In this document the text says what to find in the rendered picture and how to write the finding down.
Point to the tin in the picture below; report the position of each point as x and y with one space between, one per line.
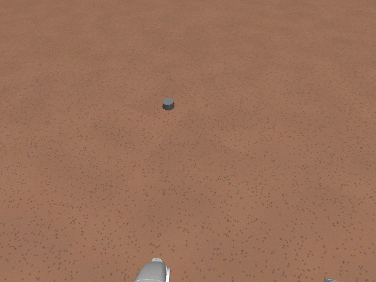
168 104

